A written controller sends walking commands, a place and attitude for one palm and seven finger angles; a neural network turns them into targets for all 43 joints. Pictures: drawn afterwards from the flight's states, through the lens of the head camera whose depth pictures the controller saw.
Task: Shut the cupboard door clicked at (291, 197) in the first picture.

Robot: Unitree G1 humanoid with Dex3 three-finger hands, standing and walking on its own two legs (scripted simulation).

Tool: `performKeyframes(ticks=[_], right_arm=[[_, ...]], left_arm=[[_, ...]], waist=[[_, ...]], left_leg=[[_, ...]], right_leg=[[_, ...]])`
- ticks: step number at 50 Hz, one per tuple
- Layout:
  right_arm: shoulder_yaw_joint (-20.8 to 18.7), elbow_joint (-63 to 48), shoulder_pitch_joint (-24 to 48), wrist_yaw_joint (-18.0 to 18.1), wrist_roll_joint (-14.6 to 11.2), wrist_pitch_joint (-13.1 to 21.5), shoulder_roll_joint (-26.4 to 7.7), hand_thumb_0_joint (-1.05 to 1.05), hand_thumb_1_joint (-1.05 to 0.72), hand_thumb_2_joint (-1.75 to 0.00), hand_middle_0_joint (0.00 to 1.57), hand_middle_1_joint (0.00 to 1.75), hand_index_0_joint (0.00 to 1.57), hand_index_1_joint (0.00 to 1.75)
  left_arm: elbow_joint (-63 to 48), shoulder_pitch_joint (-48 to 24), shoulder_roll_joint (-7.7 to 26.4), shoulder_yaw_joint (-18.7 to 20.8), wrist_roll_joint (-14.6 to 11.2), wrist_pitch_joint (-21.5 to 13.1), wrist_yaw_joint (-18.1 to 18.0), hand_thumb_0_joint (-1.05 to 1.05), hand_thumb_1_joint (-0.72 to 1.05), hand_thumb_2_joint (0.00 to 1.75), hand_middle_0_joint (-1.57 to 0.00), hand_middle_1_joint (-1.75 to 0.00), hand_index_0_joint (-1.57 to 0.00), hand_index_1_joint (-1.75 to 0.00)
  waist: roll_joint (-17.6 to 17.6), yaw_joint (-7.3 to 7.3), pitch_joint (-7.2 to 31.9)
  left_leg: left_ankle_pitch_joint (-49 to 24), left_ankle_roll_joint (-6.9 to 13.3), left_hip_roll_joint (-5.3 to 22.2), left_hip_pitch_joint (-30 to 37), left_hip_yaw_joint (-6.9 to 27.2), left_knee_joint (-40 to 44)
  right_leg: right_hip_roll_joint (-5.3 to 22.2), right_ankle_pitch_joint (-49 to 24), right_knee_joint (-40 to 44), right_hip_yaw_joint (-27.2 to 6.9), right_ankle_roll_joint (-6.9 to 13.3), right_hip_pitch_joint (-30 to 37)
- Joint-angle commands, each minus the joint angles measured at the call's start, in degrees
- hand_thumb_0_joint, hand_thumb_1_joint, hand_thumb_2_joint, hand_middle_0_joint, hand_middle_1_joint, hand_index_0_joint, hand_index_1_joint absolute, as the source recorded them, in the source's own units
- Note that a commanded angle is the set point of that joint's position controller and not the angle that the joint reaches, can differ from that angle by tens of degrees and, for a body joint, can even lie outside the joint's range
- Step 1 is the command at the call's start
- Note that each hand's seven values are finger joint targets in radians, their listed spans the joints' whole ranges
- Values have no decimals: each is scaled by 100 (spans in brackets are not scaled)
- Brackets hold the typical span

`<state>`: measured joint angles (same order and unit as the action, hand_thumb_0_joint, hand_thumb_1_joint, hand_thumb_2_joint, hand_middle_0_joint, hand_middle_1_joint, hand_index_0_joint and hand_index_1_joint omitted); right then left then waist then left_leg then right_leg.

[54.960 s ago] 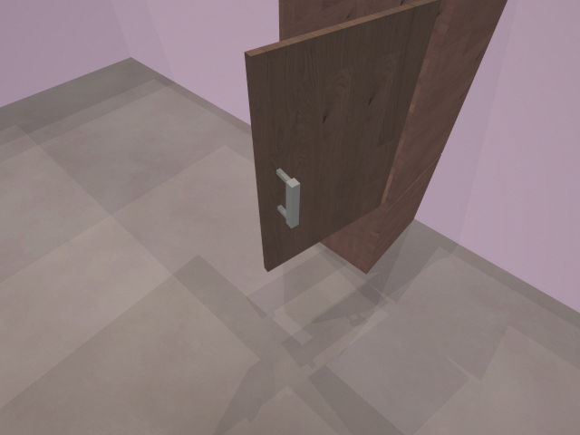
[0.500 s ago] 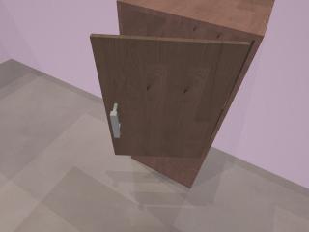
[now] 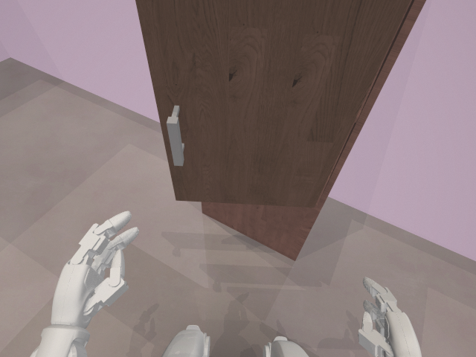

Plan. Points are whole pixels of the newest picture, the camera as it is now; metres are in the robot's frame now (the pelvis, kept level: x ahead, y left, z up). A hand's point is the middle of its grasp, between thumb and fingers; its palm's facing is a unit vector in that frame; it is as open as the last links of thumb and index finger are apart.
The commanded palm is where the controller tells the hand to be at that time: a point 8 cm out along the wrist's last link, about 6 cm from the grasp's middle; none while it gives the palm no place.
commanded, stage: raise the hand and make a fist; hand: left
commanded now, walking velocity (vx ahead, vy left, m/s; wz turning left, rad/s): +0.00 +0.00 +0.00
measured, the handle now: (177, 136) +0.55 +0.17 +0.03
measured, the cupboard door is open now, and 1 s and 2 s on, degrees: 27 27 27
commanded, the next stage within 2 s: bring the fist close to the handle in 1.60 s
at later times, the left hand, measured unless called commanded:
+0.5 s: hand (120, 279) +0.23 +0.20 +0.02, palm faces +0.03 -1.00 -0.02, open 4.2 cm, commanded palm +0.19 +0.24 +0.03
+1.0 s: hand (113, 277) +0.23 +0.21 +0.03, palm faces +0.03 -1.00 -0.02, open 3.1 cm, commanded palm +0.21 +0.25 +0.03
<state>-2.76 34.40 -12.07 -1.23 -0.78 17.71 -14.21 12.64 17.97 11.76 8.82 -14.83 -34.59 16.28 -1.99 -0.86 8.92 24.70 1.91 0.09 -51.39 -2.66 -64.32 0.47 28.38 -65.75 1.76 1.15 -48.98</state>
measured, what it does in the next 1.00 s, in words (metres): stands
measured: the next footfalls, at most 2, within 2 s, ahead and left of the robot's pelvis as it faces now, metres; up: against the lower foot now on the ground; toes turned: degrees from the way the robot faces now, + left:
none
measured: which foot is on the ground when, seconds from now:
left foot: down 0.00-1.00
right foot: down 0.00-1.00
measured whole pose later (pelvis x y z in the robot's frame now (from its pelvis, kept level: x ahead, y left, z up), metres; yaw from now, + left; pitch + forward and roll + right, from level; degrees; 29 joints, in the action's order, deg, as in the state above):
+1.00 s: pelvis +0.02 +0.01 -0.02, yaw +0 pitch +17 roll -4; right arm 1.2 27.1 -12.5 2.2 -0.8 9.4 -12.6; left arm -4.2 24.5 14.5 8.4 -16.2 -22.5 13.4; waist 1.5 0.7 9.9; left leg 30.0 2.3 1.0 -60.0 1.1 -73.0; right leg -0.8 32.2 -69.6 5.2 0.7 -54.3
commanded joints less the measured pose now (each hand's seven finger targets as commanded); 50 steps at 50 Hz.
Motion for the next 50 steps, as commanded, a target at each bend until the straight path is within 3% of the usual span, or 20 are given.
performKeyframes(ticks=[1,4,7,9,13,14,17,19,23,26,31,36,38,43,50], right_arm=[[-197,-1644,658,174,-160,128,-789,0,-90,-90,20,30,20,30],[-123,-1661,463,339,-141,119,-702,0,-90,-90,20,30,20,30],[-64,-1389,262,485,-68,155,-682,0,-90,-90,20,30,20,30],[-59,-1195,224,529,-54,176,-693,0,-90,-90,20,30,20,30],[-77,-1112,200,570,-121,83,-676,0,-90,-90,20,30,20,30],[-91,-1145,234,575,-135,43,-645,0,-90,-90,20,30,20,30],[-103,-1209,302,551,-130,-86,-530,0,-90,-90,20,30,20,30],[-126,-1232,298,518,-110,-163,-455,0,-90,-90,20,30,20,30],[-120,-1215,282,476,-44,-231,-443,0,-90,-90,20,30,20,30],[-135,-1227,235,460,-32,-275,-517,0,-90,-90,20,30,20,30],[-129,-1341,187,472,-40,-309,-621,0,-90,-90,20,30,20,30],[-99,-1425,154,465,-35,-384,-655,0,-90,-90,20,30,20,30],[-86,-1453,152,453,-22,-415,-664,0,-90,-90,20,30,20,30],[-35,-1527,138,445,-24,-535,-692,0,-90,-90,20,30,20,30],[36,-1588,103,437,-2,-559,-718,0,-90,-90,20,30,20,30]], left_arm=[[-1644,726,984,693,-516,72,328,0,90,90,-49,-62,-49,-62],[-3089,184,1034,528,-460,173,-32,0,90,90,-55,-68,-55,-68],[-3482,-226,1011,271,-275,15,-192,0,90,90,-60,-74,-60,-74],[-3072,-66,865,163,-246,36,-77,0,90,90,-64,-78,-64,-78],[-2447,394,944,394,-376,576,337,0,90,90,-71,-86,-71,-86],[-2428,564,1001,523,-421,755,404,0,90,90,-73,-88,-73,-88],[-2526,922,1173,957,-516,1147,373,0,90,90,-79,-94,-79,-94],[-2695,1061,1013,944,-535,1176,284,0,90,90,-82,-98,-82,-98],[-2755,1036,845,772,-477,935,76,0,90,90,-90,-106,-90,-106],[-2620,980,747,603,-439,739,56,0,90,90,-95,-112,-95,-112],[-2782,875,806,503,-414,534,56,0,90,90,-104,-122,-104,-122],[-2968,844,847,458,-356,556,-89,0,90,90,-113,-132,-113,-132],[-3116,787,888,441,-307,594,-163,0,90,90,-117,-136,-117,-136],[-2856,711,787,284,-209,784,-256,0,90,90,-126,-146,-126,-146],[-2785,409,825,265,-218,784,-243,0,90,90,-130,-150,-130,-150]], waist=[[674,576,877],[671,247,1079],[501,-120,924],[499,-182,801],[346,-25,1150],[264,87,1329],[420,358,1751],[226,371,1882],[294,287,1614],[170,159,1395],[420,171,1390],[596,180,1423],[817,195,1532],[665,92,1147],[654,70,1153]], left_leg=[[1399,-137,-174,-64,440,775],[1147,-34,-75,79,606,530],[632,38,-3,-20,609,22],[369,28,25,-141,626,-206],[-184,10,24,-304,568,-380],[-341,1,23,-285,557,-340],[-916,-28,9,-118,550,-227],[-1247,-57,27,93,576,-132],[-1316,-80,27,153,599,-80],[-1009,-83,35,86,600,-59],[-707,-74,34,189,617,73],[-567,-85,51,418,702,279],[-614,-104,57,578,748,360],[-148,-110,68,477,810,523],[-1,-116,55,475,838,553]], right_leg=[[22,1756,1148,-664,132,68],[-81,1433,1089,-614,101,-88],[-171,1099,981,-557,79,-411],[-183,805,868,-489,72,-572],[-137,222,856,-551,21,-107],[-121,-13,855,-578,0,122],[-86,-1022,722,-533,-50,696],[-78,-1689,581,-380,-96,816],[-115,-1785,441,-207,-67,527],[-144,-1301,463,-138,-43,229],[-202,-659,475,-60,60,4],[-258,-502,460,91,99,-108],[-262,-562,407,163,112,-136],[-282,-274,541,213,98,-246],[-283,-194,605,197,109,-205]])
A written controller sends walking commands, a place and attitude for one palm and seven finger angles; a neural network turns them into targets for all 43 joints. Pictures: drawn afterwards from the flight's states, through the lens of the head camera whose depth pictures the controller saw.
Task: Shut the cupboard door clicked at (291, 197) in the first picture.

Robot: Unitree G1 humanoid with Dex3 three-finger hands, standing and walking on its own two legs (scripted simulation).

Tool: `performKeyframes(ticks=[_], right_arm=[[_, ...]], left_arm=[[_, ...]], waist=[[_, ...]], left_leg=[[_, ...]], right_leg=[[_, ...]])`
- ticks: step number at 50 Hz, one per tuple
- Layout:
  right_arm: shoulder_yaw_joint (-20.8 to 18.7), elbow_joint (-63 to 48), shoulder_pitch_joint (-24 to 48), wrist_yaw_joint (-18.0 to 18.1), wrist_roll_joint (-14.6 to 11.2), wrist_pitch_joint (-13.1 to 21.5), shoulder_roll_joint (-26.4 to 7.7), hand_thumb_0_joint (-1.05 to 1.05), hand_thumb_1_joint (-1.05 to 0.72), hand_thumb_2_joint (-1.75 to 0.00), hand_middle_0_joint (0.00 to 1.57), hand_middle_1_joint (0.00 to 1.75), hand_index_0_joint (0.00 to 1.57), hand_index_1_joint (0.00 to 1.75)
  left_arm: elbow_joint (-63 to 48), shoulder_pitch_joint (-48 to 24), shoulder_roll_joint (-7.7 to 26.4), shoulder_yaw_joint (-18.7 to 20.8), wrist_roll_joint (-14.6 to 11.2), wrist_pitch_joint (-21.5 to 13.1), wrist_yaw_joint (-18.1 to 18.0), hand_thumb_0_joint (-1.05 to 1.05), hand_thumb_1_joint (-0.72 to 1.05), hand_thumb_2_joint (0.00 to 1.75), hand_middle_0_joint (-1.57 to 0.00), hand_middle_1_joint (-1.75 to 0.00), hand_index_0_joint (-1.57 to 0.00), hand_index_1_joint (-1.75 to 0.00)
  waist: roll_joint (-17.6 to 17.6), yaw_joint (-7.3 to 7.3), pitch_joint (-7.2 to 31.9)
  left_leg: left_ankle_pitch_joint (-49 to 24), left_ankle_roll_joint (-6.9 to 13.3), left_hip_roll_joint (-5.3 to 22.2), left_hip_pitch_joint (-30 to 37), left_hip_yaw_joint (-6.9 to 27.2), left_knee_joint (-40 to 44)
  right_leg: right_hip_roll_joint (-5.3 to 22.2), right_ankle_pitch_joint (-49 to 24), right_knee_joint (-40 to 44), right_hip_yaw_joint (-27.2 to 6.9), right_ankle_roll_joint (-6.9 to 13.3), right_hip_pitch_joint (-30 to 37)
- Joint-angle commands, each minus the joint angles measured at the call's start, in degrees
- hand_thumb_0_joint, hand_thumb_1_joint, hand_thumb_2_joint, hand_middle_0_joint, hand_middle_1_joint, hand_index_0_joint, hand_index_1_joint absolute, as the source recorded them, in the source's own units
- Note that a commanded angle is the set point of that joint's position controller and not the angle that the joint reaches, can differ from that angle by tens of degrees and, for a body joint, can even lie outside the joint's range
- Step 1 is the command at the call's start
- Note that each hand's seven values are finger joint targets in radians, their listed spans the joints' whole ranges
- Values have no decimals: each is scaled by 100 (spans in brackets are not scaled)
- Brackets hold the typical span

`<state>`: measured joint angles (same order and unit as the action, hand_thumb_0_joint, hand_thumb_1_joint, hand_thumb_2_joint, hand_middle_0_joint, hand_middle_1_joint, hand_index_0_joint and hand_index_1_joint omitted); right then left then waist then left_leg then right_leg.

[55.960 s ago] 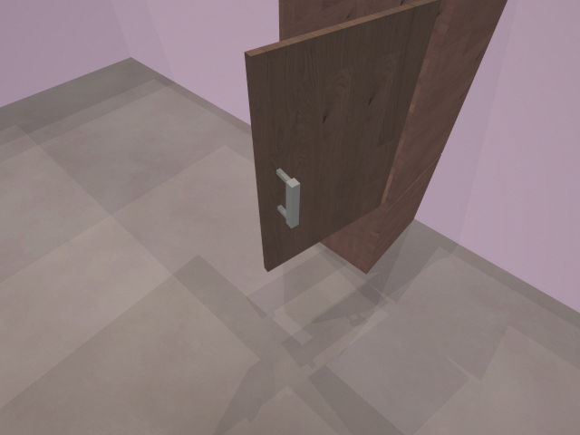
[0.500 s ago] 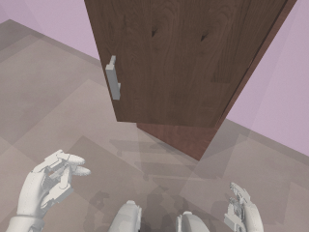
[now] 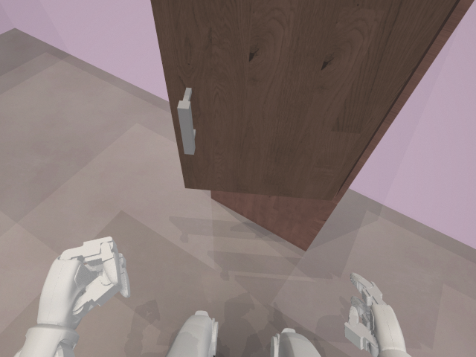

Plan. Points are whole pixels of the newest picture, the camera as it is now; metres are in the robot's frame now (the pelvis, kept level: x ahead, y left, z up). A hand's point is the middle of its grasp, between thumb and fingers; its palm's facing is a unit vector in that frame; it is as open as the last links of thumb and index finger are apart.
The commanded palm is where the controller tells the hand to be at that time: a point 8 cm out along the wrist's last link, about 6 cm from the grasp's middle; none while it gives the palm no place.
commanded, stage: raise the hand and make a fist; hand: left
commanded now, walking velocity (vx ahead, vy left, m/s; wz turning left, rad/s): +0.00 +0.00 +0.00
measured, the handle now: (188, 122) +0.53 +0.15 +0.05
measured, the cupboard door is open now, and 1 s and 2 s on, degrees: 27 27 27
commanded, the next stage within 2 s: bring the fist close to the handle in 0.60 s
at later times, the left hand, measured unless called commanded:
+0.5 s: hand (124, 269) +0.23 +0.19 +0.05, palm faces +0.01 -1.00 -0.02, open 3.1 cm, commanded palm +0.21 +0.24 +0.06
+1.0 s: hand (153, 237) +0.28 +0.16 +0.05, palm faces -0.03 -1.00 -0.01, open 3.1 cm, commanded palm +0.27 +0.21 +0.06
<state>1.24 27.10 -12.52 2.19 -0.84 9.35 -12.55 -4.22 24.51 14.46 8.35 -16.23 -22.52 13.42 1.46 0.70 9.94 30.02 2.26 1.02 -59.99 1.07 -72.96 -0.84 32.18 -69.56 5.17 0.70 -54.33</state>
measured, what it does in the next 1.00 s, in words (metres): stands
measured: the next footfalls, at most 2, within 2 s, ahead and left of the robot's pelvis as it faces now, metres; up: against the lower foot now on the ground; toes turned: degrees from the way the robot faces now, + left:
none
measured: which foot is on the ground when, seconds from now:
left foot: down 0.00-1.00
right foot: down 0.00-1.00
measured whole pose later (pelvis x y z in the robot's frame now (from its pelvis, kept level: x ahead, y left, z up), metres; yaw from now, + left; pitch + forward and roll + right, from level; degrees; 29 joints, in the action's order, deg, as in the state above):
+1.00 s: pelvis +0.00 -0.01 +0.00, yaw +0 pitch +17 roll -3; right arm 1.4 29.5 -13.1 2.0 -0.8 7.6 -13.9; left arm 5.1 8.2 13.5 6.1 -14.1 -20.2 11.5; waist 2.0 -0.2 9.6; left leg 30.1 1.3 1.2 -60.0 1.3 -72.6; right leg -1.1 32.7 -70.0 5.2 1.6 -54.8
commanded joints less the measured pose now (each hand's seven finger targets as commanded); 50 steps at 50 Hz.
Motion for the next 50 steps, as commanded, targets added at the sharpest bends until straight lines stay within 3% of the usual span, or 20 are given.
performKeyframes(ticks=[1,6,15,28,35,38,39,50], right_arm=[[-357,-857,128,90,1,269,-886,0,-90,-90,20,30,20,30],[-344,-862,120,82,2,289,-904,0,-90,-90,20,30,20,30],[-361,-837,74,62,-2,234,-888,0,-90,-90,20,30,20,30],[-394,-804,47,55,7,187,-884,0,-90,-90,20,30,20,30],[-373,-835,78,66,-3,130,-870,0,-90,-90,20,30,20,30],[-349,-743,46,101,20,152,-919,0,-90,-90,20,30,20,30],[-342,-720,58,104,23,175,-913,0,-90,-90,20,30,20,30],[-324,-589,-13,29,0,44,-909,0,-90,-90,20,30,20,30]], left_arm=[[-1044,-263,557,327,-75,-420,46,0,90,90,-130,-150,-130,-150],[-1115,-381,586,313,-83,-443,61,0,90,90,-130,-150,-130,-150],[-944,-290,587,374,-90,-342,25,0,90,90,-130,-150,-130,-150],[-955,-350,614,407,-115,-501,73,0,90,90,-130,-150,-130,-150],[-914,-415,585,377,-122,-432,73,0,90,90,-130,-150,-130,-150],[-875,-1269,660,321,-54,-491,30,0,90,90,-130,-150,-130,-150],[-827,-1430,525,181,-33,-506,27,0,90,90,-130,-150,-130,-150],[-102,-2391,506,112,232,-77,-337,0,90,90,-130,-150,-130,-150]], waist=[[267,-92,983],[389,-74,1093],[264,-47,1126],[153,-55,1333],[168,-81,1157],[167,-237,1081],[168,-260,1128],[192,-138,1582]], left_leg=[[-422,-157,-30,1307,471,1452],[-580,-158,-43,1394,451,1438],[-865,-153,-55,1397,376,1428],[-1216,-114,-84,1312,248,1188],[-1003,-107,-94,1198,222,1182],[-842,-85,-76,1093,245,1053],[-788,-82,-72,1141,263,1052],[-1163,-85,-75,1531,223,1331]], right_leg=[[-151,-485,1012,-138,152,318],[-151,-610,1006,-160,166,384],[-143,-829,1049,-158,153,574],[-127,-1196,990,-291,139,765],[-120,-973,1075,-341,123,707],[-114,-768,1083,-396,116,496],[-113,-711,1063,-374,117,423],[-73,-1205,1154,-341,113,820]])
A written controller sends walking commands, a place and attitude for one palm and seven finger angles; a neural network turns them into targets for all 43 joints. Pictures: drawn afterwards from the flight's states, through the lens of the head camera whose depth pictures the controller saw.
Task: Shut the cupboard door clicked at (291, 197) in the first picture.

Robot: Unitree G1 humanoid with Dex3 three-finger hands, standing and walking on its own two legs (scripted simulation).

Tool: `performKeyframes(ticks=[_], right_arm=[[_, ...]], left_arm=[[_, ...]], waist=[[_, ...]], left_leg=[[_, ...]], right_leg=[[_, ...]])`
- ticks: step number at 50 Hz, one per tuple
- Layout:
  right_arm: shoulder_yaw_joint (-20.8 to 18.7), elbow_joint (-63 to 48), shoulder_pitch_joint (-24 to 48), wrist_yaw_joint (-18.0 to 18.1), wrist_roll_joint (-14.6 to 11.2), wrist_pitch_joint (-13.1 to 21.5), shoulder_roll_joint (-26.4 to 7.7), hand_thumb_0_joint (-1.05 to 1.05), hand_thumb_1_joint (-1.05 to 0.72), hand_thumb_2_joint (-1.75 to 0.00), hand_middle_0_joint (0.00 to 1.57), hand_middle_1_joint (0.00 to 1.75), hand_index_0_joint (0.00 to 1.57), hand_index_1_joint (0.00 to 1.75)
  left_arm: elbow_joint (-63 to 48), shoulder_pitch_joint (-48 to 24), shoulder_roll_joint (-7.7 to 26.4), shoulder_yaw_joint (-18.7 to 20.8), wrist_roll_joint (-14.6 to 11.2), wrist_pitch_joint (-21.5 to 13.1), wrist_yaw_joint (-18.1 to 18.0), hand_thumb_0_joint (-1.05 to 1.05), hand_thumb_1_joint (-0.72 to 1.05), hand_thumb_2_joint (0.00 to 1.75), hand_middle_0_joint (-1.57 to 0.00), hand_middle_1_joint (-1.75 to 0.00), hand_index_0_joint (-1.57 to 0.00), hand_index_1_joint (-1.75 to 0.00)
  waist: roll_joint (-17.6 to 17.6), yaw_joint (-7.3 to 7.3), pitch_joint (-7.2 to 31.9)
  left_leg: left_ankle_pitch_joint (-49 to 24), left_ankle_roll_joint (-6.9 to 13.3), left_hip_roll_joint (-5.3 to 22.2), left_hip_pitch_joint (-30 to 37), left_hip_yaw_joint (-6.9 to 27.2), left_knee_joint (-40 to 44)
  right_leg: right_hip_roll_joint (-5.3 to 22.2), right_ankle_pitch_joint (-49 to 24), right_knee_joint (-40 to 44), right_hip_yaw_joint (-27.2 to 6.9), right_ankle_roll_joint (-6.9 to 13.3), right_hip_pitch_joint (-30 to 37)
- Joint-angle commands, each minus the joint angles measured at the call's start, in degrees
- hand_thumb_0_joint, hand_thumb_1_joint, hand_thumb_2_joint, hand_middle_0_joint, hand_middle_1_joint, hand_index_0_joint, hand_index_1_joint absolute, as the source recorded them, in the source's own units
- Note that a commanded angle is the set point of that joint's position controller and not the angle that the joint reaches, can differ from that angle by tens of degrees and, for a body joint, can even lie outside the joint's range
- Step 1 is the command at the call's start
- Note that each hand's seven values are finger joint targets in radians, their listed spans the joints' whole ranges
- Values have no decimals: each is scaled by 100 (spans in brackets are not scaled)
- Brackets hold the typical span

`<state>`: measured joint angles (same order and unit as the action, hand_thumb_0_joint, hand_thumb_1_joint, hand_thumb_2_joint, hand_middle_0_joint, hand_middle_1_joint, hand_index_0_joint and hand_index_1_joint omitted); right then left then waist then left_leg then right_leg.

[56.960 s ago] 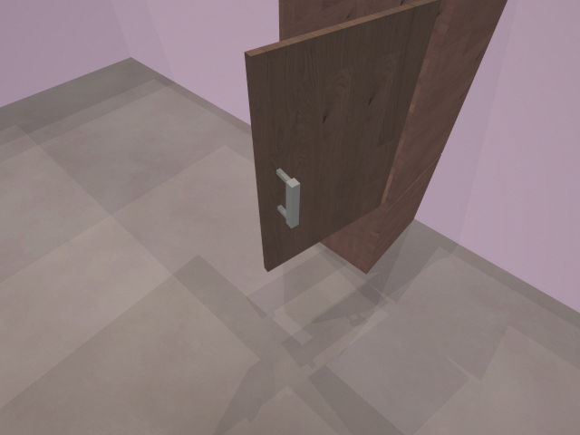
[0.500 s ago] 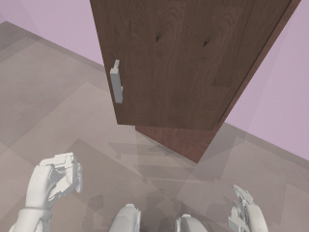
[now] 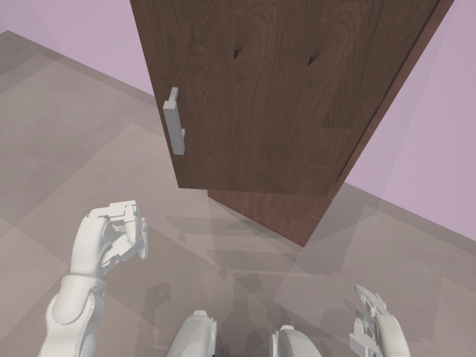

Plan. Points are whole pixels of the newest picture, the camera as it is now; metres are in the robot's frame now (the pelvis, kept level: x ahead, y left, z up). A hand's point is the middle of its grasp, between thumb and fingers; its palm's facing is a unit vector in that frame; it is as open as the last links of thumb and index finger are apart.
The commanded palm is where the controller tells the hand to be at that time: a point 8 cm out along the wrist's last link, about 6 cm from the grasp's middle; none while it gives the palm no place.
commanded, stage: bring the fist close to the handle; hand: left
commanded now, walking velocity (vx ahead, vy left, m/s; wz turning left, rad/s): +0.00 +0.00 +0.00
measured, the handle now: (176, 122) +0.53 +0.16 +0.05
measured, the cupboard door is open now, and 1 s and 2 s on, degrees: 27 27 18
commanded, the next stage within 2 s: push the door shut along its arc in 1.10 s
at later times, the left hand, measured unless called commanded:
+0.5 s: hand (173, 184) +0.38 +0.14 +0.06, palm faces +0.00 -1.00 -0.02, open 3.1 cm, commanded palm +0.36 +0.18 +0.06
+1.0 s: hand (186, 164) +0.42 +0.13 +0.06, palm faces +0.04 -1.00 -0.03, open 3.1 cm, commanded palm +0.39 +0.17 +0.06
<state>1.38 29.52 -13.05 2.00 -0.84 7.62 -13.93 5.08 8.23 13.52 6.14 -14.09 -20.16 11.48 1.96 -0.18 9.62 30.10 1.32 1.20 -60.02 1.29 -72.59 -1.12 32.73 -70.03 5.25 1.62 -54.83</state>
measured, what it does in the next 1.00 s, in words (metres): stands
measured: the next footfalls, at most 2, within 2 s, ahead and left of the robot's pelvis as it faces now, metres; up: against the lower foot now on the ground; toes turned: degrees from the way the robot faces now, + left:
none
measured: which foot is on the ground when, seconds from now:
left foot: down 0.00-1.00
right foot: down 0.00-1.00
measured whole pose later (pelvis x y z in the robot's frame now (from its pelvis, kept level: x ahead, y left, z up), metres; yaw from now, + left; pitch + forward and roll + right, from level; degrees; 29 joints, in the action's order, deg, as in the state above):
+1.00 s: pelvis +0.00 -0.01 +0.01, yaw -2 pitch +20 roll +0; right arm -0.8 36.0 -18.3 -0.9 0.4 -0.4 -14.2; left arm 45.7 -27.0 12.4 12.0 -7.5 -29.1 2.9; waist 1.3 -4.4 8.9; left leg 27.5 0.6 1.8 -58.9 -1.7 -66.4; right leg -1.6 30.5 -66.8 2.2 2.2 -56.3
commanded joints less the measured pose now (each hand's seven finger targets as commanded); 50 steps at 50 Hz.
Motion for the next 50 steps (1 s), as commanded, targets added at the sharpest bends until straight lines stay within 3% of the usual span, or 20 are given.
performKeyframes(ticks=[1,3,6,9,19,20,22,25,27,29,31,32,34,35,38,41,42,47,49,50], right_arm=[[-323,-808,30,31,6,188,-763,0,-90,-90,20,30,20,30],[-324,-724,18,26,19,133,-782,0,-90,-90,20,30,20,30],[-339,-661,-16,1,30,76,-789,0,-90,-90,20,30,20,30],[-353,-607,-59,-30,36,47,-793,0,-90,-90,20,30,20,30],[-409,-308,-213,-72,64,-163,-823,0,-90,-90,20,30,20,30],[-405,-294,-223,-80,70,-184,-810,0,-90,-90,20,30,20,30],[-417,-236,-318,-74,73,-215,-839,0,-90,-90,20,30,20,30],[-456,-157,-363,-124,92,-244,-825,0,-90,-90,20,30,20,30],[-455,-122,-466,-143,93,-278,-845,0,-90,-90,20,30,20,30],[-464,-43,-497,-152,98,-351,-846,0,-90,-90,20,30,20,30],[-446,-7,-510,-166,100,-392,-825,0,-90,-90,20,30,20,30],[-459,1,-574,-156,109,-396,-843,0,-90,-90,20,30,20,30],[-467,56,-600,-172,130,-425,-831,0,-90,-90,20,30,20,30],[-471,66,-616,-189,142,-429,-820,0,-90,-90,20,30,20,30],[-500,15,-695,-246,159,-484,-842,0,-90,-90,20,30,20,30],[-497,-12,-741,-277,131,-592,-828,0,-90,-90,20,30,20,30],[-485,-40,-777,-256,135,-605,-845,0,-90,-90,20,30,20,30],[-508,3,-772,-206,136,-601,-830,0,-90,-90,20,30,20,30],[-514,50,-731,-210,138,-588,-807,0,-90,-90,20,30,20,30],[-521,100,-747,-211,139,-583,-827,0,-90,-90,20,30,20,30]], left_arm=[[-941,-950,548,273,35,-297,-197,0,90,90,-130,-150,-130,-150],[-596,-1296,684,444,89,-318,-313,0,90,90,-130,-150,-130,-150],[-282,-1713,565,332,157,-435,-384,0,90,90,-130,-150,-130,-150],[-97,-2084,343,66,229,-537,-410,0,90,90,-130,-150,-130,-150],[911,-3445,555,334,404,-733,-669,0,90,90,-130,-150,-130,-150],[1066,-3553,430,231,416,-733,-683,0,90,90,-130,-150,-130,-150],[1263,-3966,557,325,460,-786,-743,0,90,90,-130,-150,-130,-150],[1444,-4300,329,149,509,-894,-783,0,90,90,-130,-150,-130,-150],[1727,-4468,350,165,512,-900,-797,0,90,90,-130,-150,-130,-150],[2142,-4659,525,374,583,-906,-848,0,90,90,-130,-150,-130,-150],[2420,-5105,484,340,614,-931,-881,0,90,90,-130,-150,-130,-150],[2443,-5328,617,464,634,-985,-918,0,90,90,-130,-150,-130,-150],[2702,-5506,589,496,673,-1071,-962,0,90,90,-130,-150,-130,-150],[2719,-5678,522,436,686,-1127,-967,0,90,90,-130,-150,-130,-150],[2798,-5184,694,675,700,-1211,-959,0,90,90,-130,-150,-130,-150],[3065,-5046,674,674,678,-1136,-894,0,90,90,-130,-150,-130,-150],[3096,-5131,868,832,672,-1142,-887,0,90,90,-130,-150,-130,-150],[2716,-5575,906,823,608,-1386,-843,0,90,90,-130,-150,-130,-150],[2758,-5478,683,638,613,-1458,-790,0,90,90,-130,-150,-130,-150],[2744,-5540,791,690,632,-1490,-782,0,90,90,-130,-150,-130,-150]], waist=[[161,-89,1545],[-16,-118,1406],[-24,-174,1385],[80,-223,1527],[-46,-249,1833],[-60,-290,1811],[-64,-333,1877],[44,-361,2173],[39,-405,2140],[-218,-429,2040],[-142,-486,1893],[-77,-487,1977],[-180,-507,2082],[-27,-523,2187],[19,-329,2567],[-347,-404,2138],[-319,-368,2107],[-280,-445,2245],[-129,-464,2278],[-80,-455,2272]], left_leg=[[-1139,7,-97,1522,199,1307],[-1069,10,-84,1393,191,1307],[-1044,6,-81,1451,165,1322],[-1200,-1,-73,1663,180,1355],[-1452,-17,-67,1755,109,1337],[-1456,-8,-77,1755,98,1340],[-1556,-9,-71,1792,125,1329],[-1747,-35,-53,2066,116,1286],[-1844,-29,-64,2038,136,1289],[-1731,-27,-52,1845,103,1283],[-1505,-15,-84,1669,64,1277],[-1540,-6,-87,1704,88,1270],[-1540,-6,-89,1702,58,1240],[-1585,-11,-93,1755,50,1228],[-1981,-25,-96,1889,13,1228],[-1729,19,-110,1496,-82,1277],[-1655,32,-133,1373,-81,1284],[-1497,55,-138,1439,-90,1263],[-1545,42,-128,1566,-109,1258],[-1558,24,-112,1625,-76,1266]], right_leg=[[-40,-1248,1224,-338,14,838],[-39,-1174,1270,-375,5,833],[-25,-1181,1302,-383,2,782],[-18,-1355,1265,-346,14,750],[0,-1721,1241,-415,-7,870],[3,-1747,1260,-414,-14,865],[-14,-1846,1231,-408,-4,868],[-2,-2025,1198,-404,-14,782],[-24,-2116,1203,-388,-9,804],[-12,-2097,1222,-418,-38,805],[-8,-1943,1274,-468,-46,763],[-23,-1942,1247,-458,-33,750],[-10,-1983,1260,-493,-51,766],[-8,-2026,1240,-499,-49,749],[-25,-2421,1147,-498,-27,1016],[-23,-2383,1317,-570,-83,1154],[-29,-2326,1317,-602,-71,1235],[-9,-2177,1372,-676,-89,1281],[-3,-2235,1361,-667,-96,1165],[-4,-2209,1334,-632,-78,1100]])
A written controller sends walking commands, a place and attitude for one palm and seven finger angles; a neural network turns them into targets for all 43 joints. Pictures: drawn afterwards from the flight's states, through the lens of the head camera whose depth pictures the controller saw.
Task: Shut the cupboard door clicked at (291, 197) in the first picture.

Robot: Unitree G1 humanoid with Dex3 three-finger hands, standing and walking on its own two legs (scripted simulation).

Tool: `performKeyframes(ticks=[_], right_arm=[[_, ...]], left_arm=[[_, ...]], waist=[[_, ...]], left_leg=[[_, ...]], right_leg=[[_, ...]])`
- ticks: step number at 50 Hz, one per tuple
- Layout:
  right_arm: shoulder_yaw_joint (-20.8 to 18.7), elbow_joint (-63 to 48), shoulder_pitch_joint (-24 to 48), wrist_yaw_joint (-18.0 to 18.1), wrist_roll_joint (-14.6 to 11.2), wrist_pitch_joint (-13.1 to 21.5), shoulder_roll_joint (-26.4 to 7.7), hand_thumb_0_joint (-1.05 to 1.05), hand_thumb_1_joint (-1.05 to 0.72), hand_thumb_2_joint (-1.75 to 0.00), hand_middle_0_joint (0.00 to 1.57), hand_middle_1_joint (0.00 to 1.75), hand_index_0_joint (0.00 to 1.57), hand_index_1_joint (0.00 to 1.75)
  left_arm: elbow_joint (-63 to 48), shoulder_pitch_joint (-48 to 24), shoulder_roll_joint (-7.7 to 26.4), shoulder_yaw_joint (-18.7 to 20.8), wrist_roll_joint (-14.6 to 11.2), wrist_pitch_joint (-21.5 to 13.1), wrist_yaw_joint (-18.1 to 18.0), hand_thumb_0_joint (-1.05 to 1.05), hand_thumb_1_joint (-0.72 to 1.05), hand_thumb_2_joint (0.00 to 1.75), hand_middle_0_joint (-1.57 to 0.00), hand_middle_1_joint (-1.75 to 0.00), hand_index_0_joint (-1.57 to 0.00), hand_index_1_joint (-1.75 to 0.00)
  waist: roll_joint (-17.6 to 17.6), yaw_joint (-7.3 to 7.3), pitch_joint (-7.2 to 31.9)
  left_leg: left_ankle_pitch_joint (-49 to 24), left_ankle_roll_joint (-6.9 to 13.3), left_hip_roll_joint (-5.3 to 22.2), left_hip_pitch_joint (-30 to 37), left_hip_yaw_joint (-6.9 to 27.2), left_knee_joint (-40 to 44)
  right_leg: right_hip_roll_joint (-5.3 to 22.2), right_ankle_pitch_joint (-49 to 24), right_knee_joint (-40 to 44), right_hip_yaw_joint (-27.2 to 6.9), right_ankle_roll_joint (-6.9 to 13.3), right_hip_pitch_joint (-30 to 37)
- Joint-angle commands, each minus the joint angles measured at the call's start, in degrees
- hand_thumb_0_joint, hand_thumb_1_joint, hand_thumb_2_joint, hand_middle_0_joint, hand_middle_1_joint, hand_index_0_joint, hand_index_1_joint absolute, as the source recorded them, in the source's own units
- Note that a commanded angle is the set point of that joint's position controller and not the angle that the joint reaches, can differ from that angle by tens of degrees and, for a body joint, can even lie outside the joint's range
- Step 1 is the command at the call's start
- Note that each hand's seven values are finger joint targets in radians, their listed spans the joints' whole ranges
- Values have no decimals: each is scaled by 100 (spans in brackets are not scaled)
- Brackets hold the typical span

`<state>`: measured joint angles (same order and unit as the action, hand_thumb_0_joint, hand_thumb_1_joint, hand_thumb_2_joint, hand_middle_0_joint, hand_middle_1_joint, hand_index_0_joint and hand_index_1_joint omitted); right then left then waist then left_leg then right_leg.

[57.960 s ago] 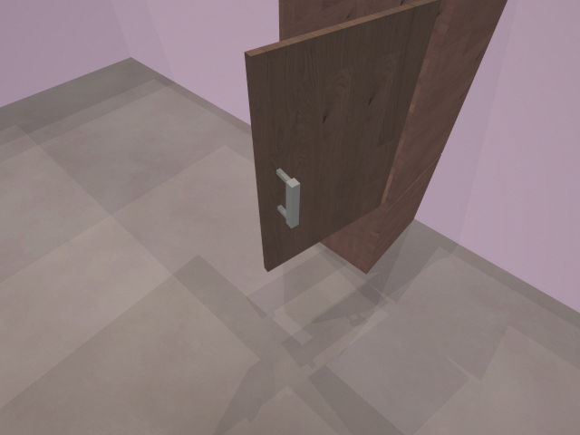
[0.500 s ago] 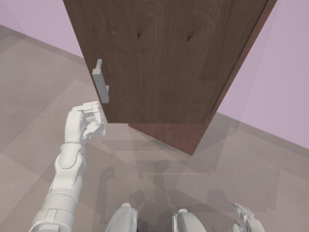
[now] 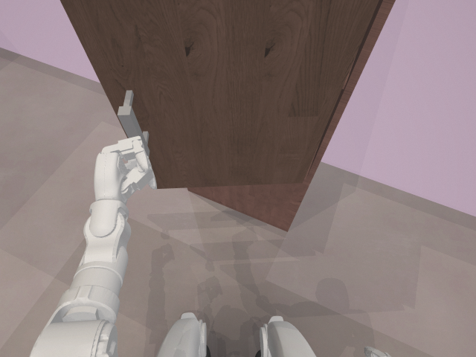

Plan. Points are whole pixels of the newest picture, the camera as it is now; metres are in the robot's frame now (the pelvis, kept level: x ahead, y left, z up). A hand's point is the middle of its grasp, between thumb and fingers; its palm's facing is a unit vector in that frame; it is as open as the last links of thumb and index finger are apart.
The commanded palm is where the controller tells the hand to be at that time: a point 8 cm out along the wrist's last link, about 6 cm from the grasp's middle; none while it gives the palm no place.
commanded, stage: bring the fist close to the handle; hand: left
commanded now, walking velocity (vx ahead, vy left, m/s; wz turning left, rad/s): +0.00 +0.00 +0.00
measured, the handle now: (136, 126) +0.52 +0.19 +0.04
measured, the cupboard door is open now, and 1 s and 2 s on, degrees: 27 18 7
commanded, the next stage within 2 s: push the door shut along its arc in 0.10 s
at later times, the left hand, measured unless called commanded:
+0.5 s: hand (143, 158) +0.44 +0.16 +0.05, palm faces -0.03 -1.00 -0.03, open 3.1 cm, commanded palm +0.42 +0.20 +0.04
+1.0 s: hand (162, 129) +0.50 +0.14 +0.05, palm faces -0.15 -0.99 -0.03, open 3.1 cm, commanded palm +0.49 +0.17 +0.04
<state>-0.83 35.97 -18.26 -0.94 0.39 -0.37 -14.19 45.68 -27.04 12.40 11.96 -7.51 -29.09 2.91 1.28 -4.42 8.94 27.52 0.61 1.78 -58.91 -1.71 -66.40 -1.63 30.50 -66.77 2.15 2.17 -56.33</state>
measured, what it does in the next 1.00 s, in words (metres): stands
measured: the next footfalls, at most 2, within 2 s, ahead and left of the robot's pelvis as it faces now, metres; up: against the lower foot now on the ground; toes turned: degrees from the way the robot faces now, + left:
none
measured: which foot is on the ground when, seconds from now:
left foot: down 0.00-1.00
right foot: down 0.00-1.00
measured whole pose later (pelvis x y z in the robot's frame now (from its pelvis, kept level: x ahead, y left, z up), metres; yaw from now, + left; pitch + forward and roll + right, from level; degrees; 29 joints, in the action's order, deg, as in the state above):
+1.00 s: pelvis -0.01 +0.02 -0.02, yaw -1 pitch +25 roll -3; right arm 0.4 37.9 -21.2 -1.4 0.6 -1.2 -15.3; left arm 67.7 -53.7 23.3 15.8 -5.2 -26.1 13.2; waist 2.9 -10.5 8.6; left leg 28.5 2.0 2.0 -69.5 -0.7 -72.8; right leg -1.9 30.6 -70.8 3.1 1.1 -65.5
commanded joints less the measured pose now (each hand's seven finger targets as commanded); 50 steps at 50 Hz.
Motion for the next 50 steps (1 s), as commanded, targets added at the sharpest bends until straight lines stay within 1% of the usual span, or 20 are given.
performKeyframes(ticks=[1,3,4,5,7,10,12,16,17,20,23,24,28,32,38,40,43,44,46,50], right_arm=[[-309,-546,-222,75,23,219,-803,0,-90,-90,20,30,20,30],[-316,-518,-238,83,7,221,-812,0,-90,-90,20,30,20,30],[-322,-501,-242,83,-1,208,-815,0,-90,-90,20,30,20,30],[-321,-522,-233,77,0,203,-812,0,-90,-90,20,30,20,30],[-313,-575,-223,93,-9,200,-837,0,-90,-90,20,30,20,30],[-289,-578,-140,94,-14,180,-802,0,-90,-90,20,30,20,30],[-265,-578,-157,143,-14,177,-827,0,-90,-90,20,30,20,30],[-253,-485,-127,169,-14,194,-834,0,-90,-90,20,30,20,30],[-253,-478,-181,175,-20,221,-841,0,-90,-90,20,30,20,30],[-242,-391,-208,184,-37,202,-895,0,-90,-90,20,30,20,30],[-238,-386,-281,179,-48,197,-933,0,-90,-90,20,30,20,30],[-236,-386,-313,169,-50,178,-936,0,-90,-90,20,30,20,30],[-249,-336,-460,151,-40,155,-1000,0,-90,-90,20,30,20,30],[-262,-313,-608,125,-22,134,-1033,0,-90,-90,20,30,20,30],[-264,-232,-802,84,16,90,-1098,0,-90,-90,20,30,20,30],[-268,-184,-887,71,22,56,-1110,0,-90,-90,20,30,20,30],[-244,-187,-946,64,22,35,-1131,0,-90,-90,20,30,20,30],[-242,-182,-964,56,22,31,-1118,0,-90,-90,20,30,20,30],[-242,-157,-1027,40,38,31,-1142,0,-90,-90,20,30,20,30],[-240,-151,-1136,20,48,13,-1172,0,-90,-90,20,30,20,30]], left_arm=[[-1308,-1933,822,53,-31,-596,92,0,90,90,-130,-150,-130,-150],[-1217,-1868,735,-18,-46,-564,126,0,90,90,-130,-150,-130,-150],[-1145,-1852,727,-47,-48,-531,139,0,90,90,-130,-150,-130,-150],[-1099,-1760,698,-37,-70,-493,150,0,90,90,-130,-150,-130,-150],[-1212,-1773,904,134,-96,-473,151,0,90,90,-130,-150,-130,-150],[-1154,-1734,892,147,-110,-473,144,0,90,90,-130,-150,-130,-150],[-1088,-2113,1172,271,-86,-514,180,0,90,90,-130,-150,-130,-150],[-817,-2667,1156,121,-26,-609,394,0,90,90,-130,-150,-130,-150],[-839,-2945,1087,38,-72,-610,462,0,90,90,-130,-150,-130,-150],[-258,-3172,1244,139,-106,-501,659,0,90,90,-130,-150,-130,-150],[25,-3388,1357,191,-102,-403,822,0,90,90,-130,-150,-130,-150],[67,-3505,1258,106,-119,-369,869,0,90,90,-130,-150,-130,-150],[393,-3973,1427,220,-98,-290,935,0,90,90,-130,-150,-130,-150],[420,-4462,1407,92,-38,-281,1003,0,90,90,-130,-150,-130,-150],[499,-4935,1685,258,53,-268,982,0,90,90,-130,-150,-130,-150],[719,-4962,1796,349,94,-204,979,0,90,90,-130,-150,-130,-150],[857,-5163,2044,473,160,-180,1011,0,90,90,-130,-150,-130,-150],[923,-5259,1856,295,184,-149,1041,0,90,90,-130,-150,-130,-150],[956,-5451,1982,348,210,-130,1067,0,90,90,-130,-150,-130,-150],[973,-5571,2153,447,219,-99,1181,0,90,90,-130,-150,-130,-150]], waist=[[53,-23,2419],[57,-47,2358],[-109,-89,2246],[-136,-55,2217],[-58,4,2296],[-140,15,2147],[-296,-99,2019],[76,-165,2149],[187,-253,2212],[8,-293,2134],[313,-271,2316],[263,-334,2339],[213,-441,2392],[428,-581,2504],[579,-617,2929],[434,-676,2788],[478,-702,2761],[441,-809,2703],[566,-825,2684],[715,-837,2924]], left_leg=[[-1308,94,-178,1574,220,644],[-1383,87,-162,1667,252,661],[-1324,99,-156,1607,248,659],[-1271,106,-175,1536,225,680],[-1271,114,-185,1549,239,690],[-1142,107,-186,1434,210,716],[-1008,149,-196,1244,218,661],[-969,102,-174,1454,298,608],[-1083,122,-174,1563,318,565],[-927,105,-158,1409,379,524],[-1128,92,-151,1563,435,472],[-1174,94,-136,1616,475,458],[-1183,105,-115,1570,549,379],[-1248,108,-93,1758,649,332],[-1523,92,-63,1926,719,258],[-1508,104,-45,1808,708,241],[-1396,114,-44,1638,712,216],[-1317,131,-40,1613,722,200],[-1314,125,-35,1639,732,176],[-1603,113,-3,1814,774,119]], right_leg=[[45,-1967,1006,-322,-134,1230],[36,-1998,1000,-268,-127,1119],[34,-1965,1042,-285,-145,1104],[45,-1936,1087,-305,-150,1185],[32,-1900,1069,-305,-127,1233],[52,-1792,1127,-341,-146,1257],[57,-1686,1149,-403,-162,1277],[48,-1557,1034,-357,-121,955],[33,-1661,1001,-337,-113,879],[37,-1450,989,-311,-112,734],[26,-1532,868,-263,-66,548],[17,-1528,844,-220,-66,449],[-3,-1426,776,-184,-69,246],[-31,-1328,703,-121,-31,-64],[-37,-1412,601,-97,-26,-155],[-56,-1429,637,-99,-34,-133],[-70,-1321,603,-107,-28,-168],[-75,-1265,631,-109,-41,-264],[-80,-1231,629,-111,-30,-328],[-90,-1396,555,-84,-10,-389]])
